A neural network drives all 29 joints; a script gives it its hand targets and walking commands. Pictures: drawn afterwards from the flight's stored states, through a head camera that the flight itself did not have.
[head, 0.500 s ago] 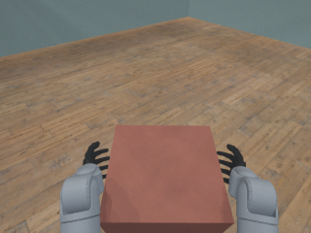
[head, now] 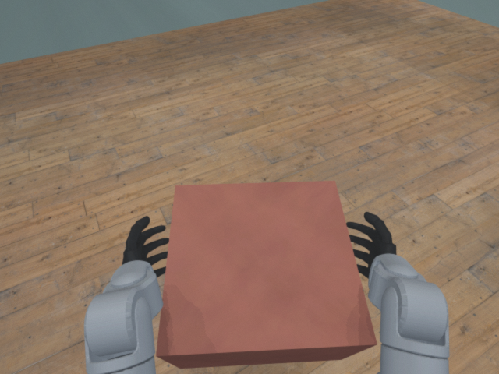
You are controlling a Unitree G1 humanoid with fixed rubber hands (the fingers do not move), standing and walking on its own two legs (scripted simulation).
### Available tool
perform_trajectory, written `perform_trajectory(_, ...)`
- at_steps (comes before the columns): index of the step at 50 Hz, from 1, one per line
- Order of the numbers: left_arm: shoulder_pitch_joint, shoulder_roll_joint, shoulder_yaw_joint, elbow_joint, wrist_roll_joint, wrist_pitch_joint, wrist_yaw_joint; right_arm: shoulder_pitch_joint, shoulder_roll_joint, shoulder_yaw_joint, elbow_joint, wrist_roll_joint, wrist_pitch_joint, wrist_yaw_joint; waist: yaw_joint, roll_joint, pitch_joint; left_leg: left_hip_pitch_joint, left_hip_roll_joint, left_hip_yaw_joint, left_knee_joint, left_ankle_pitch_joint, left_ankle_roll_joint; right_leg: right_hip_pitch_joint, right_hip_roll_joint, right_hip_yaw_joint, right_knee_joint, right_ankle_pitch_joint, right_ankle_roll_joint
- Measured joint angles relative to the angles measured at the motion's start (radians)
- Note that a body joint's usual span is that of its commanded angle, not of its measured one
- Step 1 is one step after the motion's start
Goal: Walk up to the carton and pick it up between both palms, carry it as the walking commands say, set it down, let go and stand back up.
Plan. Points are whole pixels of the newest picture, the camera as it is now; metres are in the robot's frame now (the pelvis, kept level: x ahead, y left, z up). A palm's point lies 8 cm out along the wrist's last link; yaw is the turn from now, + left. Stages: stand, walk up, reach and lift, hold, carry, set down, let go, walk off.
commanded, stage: carry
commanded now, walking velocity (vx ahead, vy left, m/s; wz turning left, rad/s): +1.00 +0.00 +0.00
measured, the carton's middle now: (258, 273) +0.30 +0.02 +0.01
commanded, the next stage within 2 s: none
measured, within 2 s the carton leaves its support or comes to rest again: neither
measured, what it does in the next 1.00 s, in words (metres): walks ahead: left foot, then right foot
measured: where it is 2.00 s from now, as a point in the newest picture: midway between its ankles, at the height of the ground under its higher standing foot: (279, 133)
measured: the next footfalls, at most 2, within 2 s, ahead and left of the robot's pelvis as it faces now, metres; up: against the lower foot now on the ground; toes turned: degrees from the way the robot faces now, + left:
left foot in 0.02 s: +0.20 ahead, +0.11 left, +0.00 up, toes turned +7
right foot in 0.38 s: +0.52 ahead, -0.17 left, +0.00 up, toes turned -13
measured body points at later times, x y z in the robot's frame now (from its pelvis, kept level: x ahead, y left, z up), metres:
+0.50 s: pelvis +0.43 -0.05 -0.02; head +0.44 -0.05 +0.43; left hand +0.73 +0.11 +0.06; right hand +0.72 -0.24 +0.05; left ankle +0.25 +0.08 -0.63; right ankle +0.48 -0.16 -0.74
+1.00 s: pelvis +0.88 -0.05 +0.00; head +0.86 -0.04 +0.45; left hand +1.18 +0.08 +0.08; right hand +1.12 -0.27 +0.08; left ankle +0.75 +0.06 -0.74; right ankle +0.93 -0.19 -0.70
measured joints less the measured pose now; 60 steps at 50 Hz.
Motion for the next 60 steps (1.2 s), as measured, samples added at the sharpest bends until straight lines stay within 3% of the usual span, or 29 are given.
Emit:
perform_trajectory(1,-0.001,0.000,0.001,-0.013,0.003,0.001,-0.001,-0.011,0.002,-0.002,-0.002,-0.001,0.000,0.003,-0.005,0.004,-0.010,0.037,-0.009,0.022,-0.038,-0.003,0.015,0.014,-0.011,0.008,0.056,-0.039,0.007)
perform_trajectory(3,-0.011,0.015,0.014,-0.012,0.019,-0.002,-0.021,-0.037,0.007,0.011,0.028,-0.008,-0.014,0.002,-0.020,0.009,-0.033,0.064,-0.004,0.032,0.029,0.071,0.049,-0.058,-0.036,0.070,0.337,-0.043,-0.004)
perform_trajectory(5,-0.030,0.033,0.019,0.040,0.027,0.003,-0.040,-0.032,0.006,0.025,0.059,-0.019,-0.017,-0.011,-0.042,0.007,-0.048,0.107,-0.007,0.029,0.092,-0.055,0.037,-0.182,-0.007,0.178,0.652,-0.018,-0.023)
perform_trajectory(8,-0.041,0.024,0.022,0.107,0.052,0.029,-0.060,0.002,0.000,0.027,0.076,-0.017,0.017,-0.030,-0.076,0.010,-0.075,0.214,-0.017,0.027,0.037,-0.095,0.012,-0.357,0.010,0.213,0.863,0.051,-0.031)
perform_trajectory(12,-0.038,-0.004,0.028,0.142,0.088,0.033,-0.081,0.016,-0.002,0.007,0.073,0.004,0.052,-0.051,-0.105,0.011,-0.086,0.381,-0.025,0.023,-0.081,-0.161,-0.018,-0.510,-0.021,0.183,0.704,0.139,-0.012)
perform_trajectory(15,-0.037,0.001,0.018,0.121,0.102,0.029,-0.095,0.011,-0.001,0.005,0.057,0.022,0.050,-0.062,-0.115,0.013,-0.079,0.497,-0.022,0.021,-0.158,-0.200,-0.043,-0.565,-0.033,0.145,0.454,0.173,-0.005)
perform_trajectory(18,-0.045,0.008,0.024,0.100,0.113,0.016,-0.122,-0.010,0.001,0.009,0.026,0.049,0.058,-0.096,-0.115,0.032,-0.074,0.575,0.006,0.014,-0.147,-0.286,-0.077,-0.567,-0.012,0.088,0.234,0.195,-0.016)
perform_trajectory(20,-0.063,0.002,0.019,0.110,0.109,0.003,-0.119,-0.008,-0.001,-0.005,0.006,0.049,0.054,-0.093,-0.113,0.053,-0.072,0.554,0.060,-0.013,0.021,-0.368,-0.082,-0.534,0.012,0.059,0.213,0.322,-0.056)
perform_trajectory(21,-0.074,-0.010,0.012,0.126,0.109,-0.006,-0.108,-0.008,-0.010,-0.020,0.007,0.048,0.049,-0.080,-0.103,0.067,-0.066,0.496,0.088,-0.050,0.189,-0.316,-0.063,-0.526,0.016,0.035,0.266,0.308,-0.069)
perform_trajectory(24,-0.071,-0.014,-0.013,0.155,0.110,-0.017,-0.082,-0.034,-0.032,-0.043,0.051,0.049,0.054,-0.061,-0.071,0.064,-0.036,0.267,0.035,-0.192,0.672,-0.281,-0.022,-0.468,0.017,0.016,0.303,0.159,-0.065)
perform_trajectory(26,-0.044,-0.008,-0.024,0.148,0.089,-0.015,-0.055,-0.036,-0.027,-0.052,0.074,0.048,0.054,-0.054,-0.056,0.070,-0.027,0.129,0.017,-0.203,0.786,-0.253,-0.017,-0.405,0.023,0.001,0.250,0.142,-0.056)
perform_trajectory(28,-0.020,-0.003,-0.015,0.116,0.064,-0.003,-0.035,-0.026,-0.004,-0.053,0.076,0.042,0.043,-0.048,-0.038,0.070,-0.016,0.033,0.024,-0.179,0.720,-0.215,-0.019,-0.331,0.031,-0.009,0.182,0.126,-0.047)
perform_trajectory(31,-0.007,-0.001,0.005,0.073,0.037,0.001,-0.028,-0.009,0.003,-0.021,0.052,0.033,0.026,-0.045,-0.006,0.053,-0.005,-0.039,0.035,-0.137,0.435,-0.193,-0.026,-0.221,0.037,-0.009,0.084,0.101,-0.035)
perform_trajectory(36,-0.003,0.000,0.003,0.005,0.007,-0.001,0.000,-0.020,0.003,-0.009,0.018,0.004,0.006,-0.003,0.010,0.006,0.001,0.022,0.001,-0.008,-0.002,-0.030,-0.002,-0.038,-0.001,0.016,0.044,-0.012,0.011)
perform_trajectory(38,-0.006,0.007,0.018,-0.004,0.007,-0.002,-0.005,-0.044,0.008,-0.001,0.035,-0.005,0.001,-0.001,0.004,-0.004,-0.016,0.063,-0.006,0.021,0.029,0.057,0.033,-0.060,-0.033,0.059,0.230,-0.067,0.011)
perform_trajectory(39,-0.014,0.015,0.025,0.008,0.010,-0.002,-0.013,-0.055,0.010,0.005,0.051,-0.012,-0.003,-0.003,-0.005,-0.006,-0.020,0.078,-0.005,0.029,0.078,-0.001,0.036,-0.112,-0.033,0.110,0.390,-0.050,0.001)
perform_trajectory(41,-0.027,0.035,0.027,0.038,0.011,0.006,-0.024,-0.051,0.010,0.021,0.074,-0.023,-0.007,-0.010,-0.032,0.000,-0.030,0.130,-0.007,0.027,0.105,-0.117,0.027,-0.239,0.007,0.197,0.698,-0.017,-0.018)
perform_trajectory(42,-0.029,0.039,0.023,0.050,0.013,0.016,-0.027,-0.034,0.006,0.030,0.074,-0.023,-0.004,-0.014,-0.045,0.004,-0.039,0.168,-0.008,0.026,0.082,-0.111,0.019,-0.296,0.022,0.211,0.794,0.002,-0.026)
perform_trajectory(44,-0.039,0.026,0.026,0.073,0.025,0.037,-0.033,0.000,0.000,0.031,0.069,-0.015,0.009,-0.021,-0.067,0.003,-0.056,0.252,-0.015,0.021,0.032,-0.147,0.007,-0.395,0.023,0.213,0.862,0.051,-0.026)
perform_trajectory(49,-0.041,-0.008,0.025,0.107,0.085,0.032,-0.083,0.023,-0.003,0.008,0.031,0.018,0.055,-0.057,-0.119,0.008,-0.069,0.476,-0.020,0.003,-0.129,-0.219,-0.033,-0.553,-0.011,0.162,0.594,0.137,-0.011)
perform_trajectory(53,-0.045,-0.003,0.026,0.068,0.113,0.015,-0.120,-0.015,0.002,0.002,-0.003,0.053,0.067,-0.091,-0.126,0.018,-0.064,0.629,0.006,0.003,-0.190,-0.305,-0.078,-0.594,-0.003,0.081,0.270,0.217,-0.013)
perform_trajectory(55,-0.057,-0.003,0.020,0.082,0.125,0.011,-0.120,-0.027,0.004,-0.014,0.018,0.049,0.056,-0.080,-0.125,0.041,-0.064,0.652,0.052,-0.009,-0.094,-0.383,-0.092,-0.570,0.027,0.041,0.226,0.305,-0.055)
perform_trajectory(56,-0.063,-0.007,0.011,0.099,0.124,0.008,-0.109,-0.022,0.000,-0.027,0.030,0.050,0.049,-0.072,-0.116,0.055,-0.061,0.615,0.086,-0.029,0.046,-0.384,-0.084,-0.560,0.034,0.026,0.269,0.343,-0.076)
perform_trajectory(57,-0.071,-0.012,0.003,0.116,0.123,0.007,-0.096,-0.019,-0.008,-0.038,0.042,0.052,0.043,-0.063,-0.102,0.059,-0.052,0.542,0.101,-0.075,0.242,-0.349,-0.064,-0.550,0.037,0.016,0.319,0.275,-0.088)
perform_trajectory(59,-0.070,-0.014,-0.011,0.133,0.119,0.001,-0.081,-0.023,-0.029,-0.039,0.059,0.063,0.043,-0.061,-0.077,0.053,-0.021,0.359,0.052,-0.191,0.620,-0.295,-0.032,-0.511,0.034,0.009,0.345,0.162,-0.090)
perform_trajectory(60,-0.059,-0.011,-0.015,0.130,0.113,-0.003,-0.076,-0.026,-0.032,-0.037,0.059,0.067,0.048,-0.066,-0.070,0.051,-0.007,0.273,0.028,-0.215,0.747,-0.269,-0.018,-0.478,0.032,0.002,0.317,0.176,-0.086)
